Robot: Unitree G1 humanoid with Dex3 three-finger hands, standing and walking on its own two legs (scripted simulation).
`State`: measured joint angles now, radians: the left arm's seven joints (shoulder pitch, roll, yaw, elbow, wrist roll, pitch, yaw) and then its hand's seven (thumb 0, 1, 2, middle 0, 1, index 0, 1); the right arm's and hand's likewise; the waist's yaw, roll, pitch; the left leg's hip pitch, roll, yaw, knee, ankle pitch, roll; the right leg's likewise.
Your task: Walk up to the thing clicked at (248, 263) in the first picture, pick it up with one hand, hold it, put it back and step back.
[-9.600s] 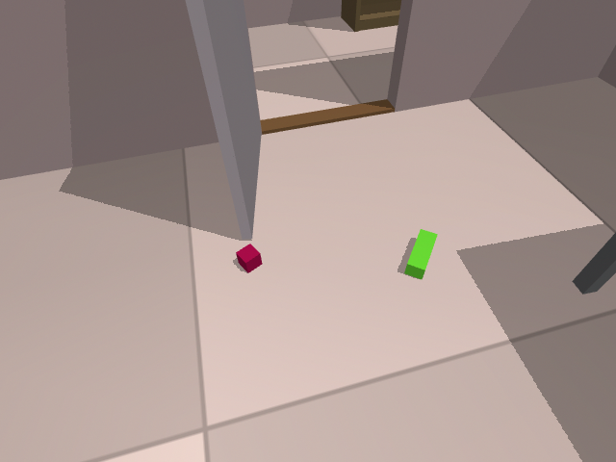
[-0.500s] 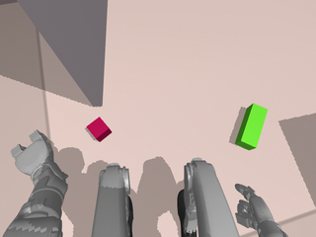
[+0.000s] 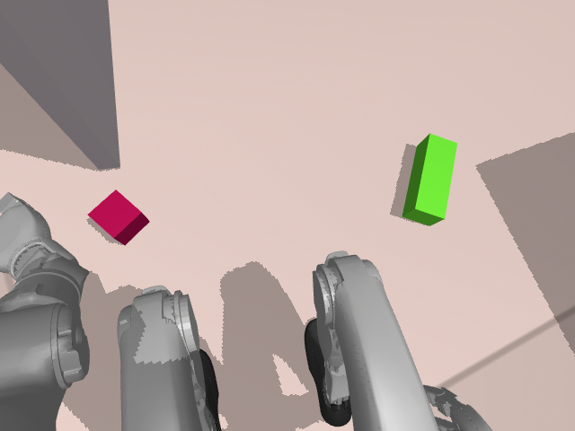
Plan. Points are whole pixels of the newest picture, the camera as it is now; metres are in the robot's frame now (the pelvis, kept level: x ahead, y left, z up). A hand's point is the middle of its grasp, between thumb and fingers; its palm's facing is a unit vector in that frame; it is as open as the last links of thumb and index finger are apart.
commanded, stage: rise first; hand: left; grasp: from above
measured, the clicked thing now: (120, 218) +0.50 +0.26 -0.34
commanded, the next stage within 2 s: none
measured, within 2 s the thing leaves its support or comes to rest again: neither
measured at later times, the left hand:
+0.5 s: hand (65, 234) +0.44 +0.30 -0.21, palm faces -0.27 -0.32 -0.91, open 13.6 cm
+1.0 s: hand (74, 228) +0.46 +0.30 -0.23, palm faces -0.28 -0.32 -0.90, open 13.8 cm
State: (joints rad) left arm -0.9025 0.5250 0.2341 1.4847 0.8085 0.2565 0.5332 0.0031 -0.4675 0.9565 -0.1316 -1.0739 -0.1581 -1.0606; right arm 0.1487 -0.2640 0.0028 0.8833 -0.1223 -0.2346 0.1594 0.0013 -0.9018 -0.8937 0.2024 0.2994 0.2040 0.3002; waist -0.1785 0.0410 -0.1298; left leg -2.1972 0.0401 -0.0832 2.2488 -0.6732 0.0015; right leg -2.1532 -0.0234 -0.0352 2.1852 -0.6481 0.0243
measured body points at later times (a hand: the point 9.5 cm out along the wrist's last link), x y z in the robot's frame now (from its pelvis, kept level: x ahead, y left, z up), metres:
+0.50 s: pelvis +0.00 +0.00 -0.05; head +0.25 +0.02 +0.33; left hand +0.45 +0.31 -0.16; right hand +0.04 -0.27 -0.17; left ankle +0.08 +0.12 -0.34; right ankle +0.10 -0.13 -0.34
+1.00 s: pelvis +0.01 +0.00 -0.06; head +0.26 +0.03 +0.31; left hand +0.47 +0.31 -0.18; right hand +0.01 -0.27 -0.16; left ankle +0.08 +0.12 -0.34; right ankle +0.10 -0.13 -0.34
